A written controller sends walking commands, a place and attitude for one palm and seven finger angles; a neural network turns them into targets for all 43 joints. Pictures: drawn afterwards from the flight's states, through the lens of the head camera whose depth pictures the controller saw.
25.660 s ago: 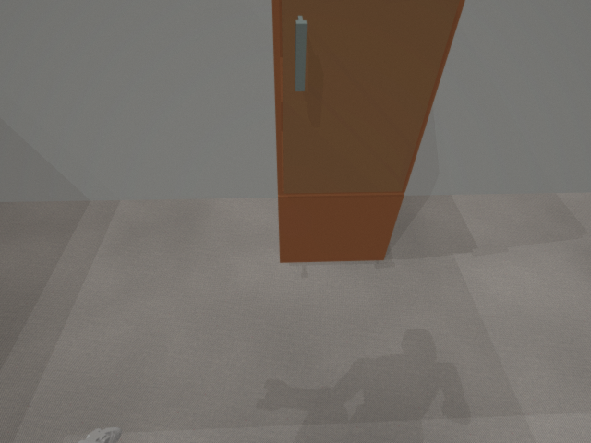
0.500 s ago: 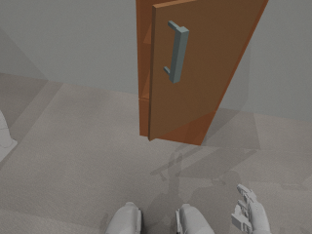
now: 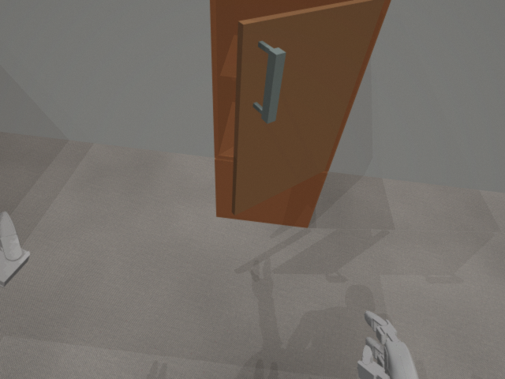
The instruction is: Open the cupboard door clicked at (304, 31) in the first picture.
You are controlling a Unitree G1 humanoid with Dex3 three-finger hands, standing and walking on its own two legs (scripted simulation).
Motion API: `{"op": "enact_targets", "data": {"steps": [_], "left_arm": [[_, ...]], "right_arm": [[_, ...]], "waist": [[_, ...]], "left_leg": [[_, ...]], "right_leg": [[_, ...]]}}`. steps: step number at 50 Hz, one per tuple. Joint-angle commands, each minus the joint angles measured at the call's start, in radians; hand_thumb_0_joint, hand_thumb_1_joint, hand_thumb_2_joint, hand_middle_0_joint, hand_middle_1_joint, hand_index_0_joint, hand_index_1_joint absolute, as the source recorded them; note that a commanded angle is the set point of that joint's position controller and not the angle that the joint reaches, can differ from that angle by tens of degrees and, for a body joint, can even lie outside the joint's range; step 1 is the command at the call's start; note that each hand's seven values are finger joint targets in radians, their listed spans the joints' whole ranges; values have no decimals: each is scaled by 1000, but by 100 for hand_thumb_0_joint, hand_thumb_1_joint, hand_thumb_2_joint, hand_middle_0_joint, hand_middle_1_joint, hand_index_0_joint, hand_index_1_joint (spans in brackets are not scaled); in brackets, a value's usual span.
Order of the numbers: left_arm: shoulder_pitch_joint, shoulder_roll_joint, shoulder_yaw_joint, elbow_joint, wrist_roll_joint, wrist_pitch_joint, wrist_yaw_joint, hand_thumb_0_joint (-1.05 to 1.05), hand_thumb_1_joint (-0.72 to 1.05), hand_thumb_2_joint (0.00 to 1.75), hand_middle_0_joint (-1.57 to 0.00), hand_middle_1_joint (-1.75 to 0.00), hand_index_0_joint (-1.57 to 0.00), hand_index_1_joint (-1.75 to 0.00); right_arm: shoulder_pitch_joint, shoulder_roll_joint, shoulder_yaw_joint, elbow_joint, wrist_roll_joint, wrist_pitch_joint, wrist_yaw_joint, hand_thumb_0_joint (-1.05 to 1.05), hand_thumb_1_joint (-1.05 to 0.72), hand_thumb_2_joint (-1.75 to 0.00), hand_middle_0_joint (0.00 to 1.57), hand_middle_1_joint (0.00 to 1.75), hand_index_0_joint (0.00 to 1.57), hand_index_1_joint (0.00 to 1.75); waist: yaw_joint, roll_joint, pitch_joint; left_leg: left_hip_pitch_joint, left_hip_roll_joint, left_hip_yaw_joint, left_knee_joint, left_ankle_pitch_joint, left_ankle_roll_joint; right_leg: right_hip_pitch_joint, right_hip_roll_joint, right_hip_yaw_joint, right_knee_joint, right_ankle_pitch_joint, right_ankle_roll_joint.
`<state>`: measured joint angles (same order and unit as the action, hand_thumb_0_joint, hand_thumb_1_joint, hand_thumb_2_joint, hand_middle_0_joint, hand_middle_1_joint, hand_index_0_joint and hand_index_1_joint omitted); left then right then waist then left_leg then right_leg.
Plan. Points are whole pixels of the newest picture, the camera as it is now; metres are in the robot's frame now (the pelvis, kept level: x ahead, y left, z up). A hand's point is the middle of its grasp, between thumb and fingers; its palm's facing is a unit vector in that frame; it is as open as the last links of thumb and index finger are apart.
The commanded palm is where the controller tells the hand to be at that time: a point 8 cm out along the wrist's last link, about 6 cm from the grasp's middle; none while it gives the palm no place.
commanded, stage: stop stepping back and stand still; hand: left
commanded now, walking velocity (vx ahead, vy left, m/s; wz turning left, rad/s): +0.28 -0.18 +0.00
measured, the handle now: (266, 83) +0.66 +0.00 +0.14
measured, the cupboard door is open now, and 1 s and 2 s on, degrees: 40 40 40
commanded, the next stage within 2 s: let the arm hang, fingers relaxed in 1.44 s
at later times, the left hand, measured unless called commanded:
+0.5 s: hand (93, 252) +0.22 +0.19 +0.17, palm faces +0.31 -0.81 -0.50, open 7.4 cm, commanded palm +0.17 +0.25 +0.18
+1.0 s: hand (49, 235) +0.24 +0.25 +0.16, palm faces +0.30 -0.81 -0.51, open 7.4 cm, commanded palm +0.19 +0.30 +0.18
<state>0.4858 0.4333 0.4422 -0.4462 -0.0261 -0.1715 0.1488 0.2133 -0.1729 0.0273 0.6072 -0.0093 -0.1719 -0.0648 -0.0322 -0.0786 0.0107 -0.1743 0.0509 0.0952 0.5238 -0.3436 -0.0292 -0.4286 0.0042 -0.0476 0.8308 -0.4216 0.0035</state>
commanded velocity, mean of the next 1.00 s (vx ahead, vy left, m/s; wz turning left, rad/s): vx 0.04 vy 0.02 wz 0.00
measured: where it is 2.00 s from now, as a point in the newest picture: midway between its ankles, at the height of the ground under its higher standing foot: outside the picture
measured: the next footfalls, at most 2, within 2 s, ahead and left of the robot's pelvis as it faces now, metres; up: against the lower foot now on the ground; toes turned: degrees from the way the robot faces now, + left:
right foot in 0.14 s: +0.07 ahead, -0.06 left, +0.00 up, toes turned -1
left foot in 0.54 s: +0.06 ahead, +0.11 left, +0.00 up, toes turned -2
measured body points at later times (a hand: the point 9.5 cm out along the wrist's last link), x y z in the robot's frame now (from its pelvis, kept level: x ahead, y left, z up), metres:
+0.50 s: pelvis +0.01 -0.04 +0.02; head +0.03 -0.05 +0.46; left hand +0.20 +0.23 +0.19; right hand +0.13 -0.30 -0.08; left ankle +0.02 +0.10 -0.71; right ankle +0.03 -0.06 -0.73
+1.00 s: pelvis +0.03 +0.01 +0.01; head +0.04 +0.01 +0.46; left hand +0.22 +0.29 +0.19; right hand +0.18 -0.23 -0.07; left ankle +0.02 +0.11 -0.73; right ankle +0.03 -0.06 -0.73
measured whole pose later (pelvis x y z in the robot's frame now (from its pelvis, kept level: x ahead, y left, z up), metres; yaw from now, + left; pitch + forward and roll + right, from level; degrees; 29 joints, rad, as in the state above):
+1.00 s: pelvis +0.03 +0.01 +0.01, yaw -5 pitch +0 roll +0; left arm 0.58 0.41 0.38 -0.48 -0.03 -0.18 0.13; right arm 0.20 -0.22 0.02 0.59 0.00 -0.09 -0.07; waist 0.01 0.01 0.03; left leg -0.18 -0.02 0.06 0.42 -0.25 0.03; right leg -0.21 0.05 -0.08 0.40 -0.20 -0.07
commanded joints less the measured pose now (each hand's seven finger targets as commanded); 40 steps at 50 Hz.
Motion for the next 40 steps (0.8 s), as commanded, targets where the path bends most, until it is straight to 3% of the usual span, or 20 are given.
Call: {"op": "enact_targets", "data": {"steps": [1, 3, 5, 6, 7, 8, 9, 11, 13, 14, 16, 17, 21, 23, 27, 29, 31, 33, 36, 40], "left_arm": [[59, 194, 102, -426, -6, -97, 0, 0, 90, 90, -20, -30, -20, -30], [103, 238, 150, -405, -8, -103, 7, 0, 90, 90, -20, -30, -20, -30], [117, 242, 179, -322, -4, -93, 22, 0, 90, 90, -20, -30, -20, -30], [118, 249, 196, -271, 1, -88, 27, 0, 90, 90, -20, -30, -20, -30], [128, 250, 199, -212, 5, -77, 29, 0, 90, 90, -20, -30, -20, -30], [66, 250, 201, -227, -13, -81, 26, 0, 90, 90, -20, -30, -20, -30], [14, 267, 237, -192, -10, -100, 26, 0, 90, 90, -20, -30, -20, -30], [35, 216, 220, -133, -13, -122, 15, 0, 90, 90, -20, -30, -20, -30], [70, 169, 170, -97, -13, -130, 7, 0, 90, 90, -20, -30, -20, -30], [64, 145, 132, -100, -12, -132, 4, 0, 90, 90, -20, -30, -20, -30], [44, 129, 86, -131, -4, -133, 6, 0, 90, 90, -20, -30, -20, -30], [27, 141, 77, -166, -1, -135, 11, 0, 90, 90, -20, -30, -20, -30], [43, 162, 87, -246, 12, -127, 34, 0, 90, 90, -20, -30, -20, -30], [46, 183, 111, -276, 8, -124, 45, 0, 90, 90, -20, -30, -20, -30], [33, 182, 119, -255, 1, -117, 49, 0, 90, 90, -20, -30, -20, -30], [27, 180, 120, -215, -5, -111, 42, 0, 90, 90, -20, -30, -20, -30], [58, 171, 115, -157, -4, -96, 32, 0, 90, 90, -20, -30, -20, -30], [58, 147, 88, -145, -5, -88, 22, 0, 90, 90, -20, -30, -20, -30], [72, 149, 82, -143, -6, -80, 16, 0, 90, 90, -20, -30, -20, -30], [79, 161, 80, -211, -8, -73, 12, 0, 90, 90, -20, -30, -20, -30]], "right_arm": [[-80, -156, -55, -151, 9, -53, 14, 0, -90, -90, 20, 30, 20, 30], [-89, -156, -53, -158, 5, -40, 5, 0, -90, -90, 20, 30, 20, 30], [-94, -153, -58, -163, 1, -15, -7, 0, -90, -90, 20, 30, 20, 30], [-83, -148, -66, -156, 2, -2, -13, 0, -90, -90, 20, 30, 20, 30], [-84, -139, -71, -163, 11, 10, -16, 0, -90, -90, 20, 30, 20, 30], [-111, -148, -81, -171, 19, 9, -14, 0, -90, -90, 20, 30, 20, 30], [-68, -155, -86, -130, 4, 7, -13, 0, -90, -90, 20, 30, 20, 30], [-36, -145, -83, -89, 4, 8, 0, 0, -90, -90, 20, 30, 20, 30], [-64, -135, -74, -89, 5, 19, 2, 0, -90, -90, 20, 30, 20, 30], [-69, -141, -74, -90, 9, 17, 1, 0, -90, -90, 20, 30, 20, 30], [-63, -155, -76, -92, 6, 6, -3, 0, -90, -90, 20, 30, 20, 30], [-77, -158, -75, -97, 7, 1, -11, 0, -90, -90, 20, 30, 20, 30], [-55, -157, -75, -111, -5, -18, -12, 0, -90, -90, 20, 30, 20, 30], [-44, -156, -71, -117, -4, -14, -14, 0, -90, -90, 20, 30, 20, 30], [-62, -179, -87, -138, 13, 6, -17, 0, -90, -90, 20, 30, 20, 30], [-79, -183, -90, -146, 29, 19, -14, 0, -90, -90, 20, 30, 20, 30], [-73, -160, -78, -144, 31, 29, -10, 0, -90, -90, 20, 30, 20, 30], [-87, -158, -72, -148, 33, 36, -4, 0, -90, -90, 20, 30, 20, 30], [-86, -162, -74, -154, 37, 47, 3, 0, -90, -90, 20, 30, 20, 30], [-96, -163, -67, -169, 28, 52, 0, 0, -90, -90, 20, 30, 20, 30]], "waist": [[18, 383, -23], [30, 386, -8], [47, 272, -3], [54, 123, -10], [51, -90, -12], [47, -182, -23], [18, -86, -38], [3, 49, -77], [13, 50, -75], [17, 26, -66], [21, -26, -70], [26, -14, -67], [53, -20, -101], [43, 48, -106], [43, 168, -85], [45, 92, -108], [29, 123, -109], [29, 98, -102], [35, 3, -136], [38, 75, -132]], "left_leg": [[-31, 231, -142, -212, 420, 151], [-152, 242, -119, -236, 163, 146], [-294, 217, -94, -139, -88, 124], [-351, 138, -40, 44, -165, 97], [-445, 0, 35, 340, -226, 59], [-472, -31, -53, 596, -250, 48], [-449, -5, -111, 695, -164, 43], [-416, 1, -117, 724, -13, 22], [-368, 5, -78, 623, 64, 14], [-344, 2, -65, 560, 77, 18], [-276, -13, -32, 395, 48, 34], [-227, -20, -12, 312, 44, 42], [-137, -53, 8, 32, 16, 69], [-64, -50, -15, -92, 79, 75], [-20, 66, -157, -156, 159, 110], [-38, 49, -125, -74, 279, 88], [-53, 7, -74, -67, 258, 67], [-43, 11, -78, -73, 290, 67], [-48, 4, -75, -70, 259, 74], [0, 20, -96, -114, 298, 78]], "right_leg": [[51, -5, -69, -33, 110, 1], [194, -5, -81, -122, 95, 5], [371, -9, -52, -240, 53, -11], [419, -46, 80, -361, 13, -50], [393, -220, 422, -533, -105, -146], [302, -375, 664, -661, -123, -212], [245, -370, 610, -668, -134, -213], [209, -309, 473, -639, -22, -146], [168, -262, 305, -651, 59, -50], [161, -249, 258, -663, 96, -33], [176, -236, 216, -675, 107, -47], [166, -232, 195, -683, 79, -39], [275, -228, 235, -671, 97, -35], [290, -214, 222, -634, 118, -23], [280, -129, 194, -521, 251, 39], [353, -139, 226, -511, 452, 64], [359, -160, 216, -509, 584, 38], [358, -148, 193, -494, 639, 50], [391, -146, 187, -510, 631, 72], [343, -121, 168, -506, 527, 41]]}}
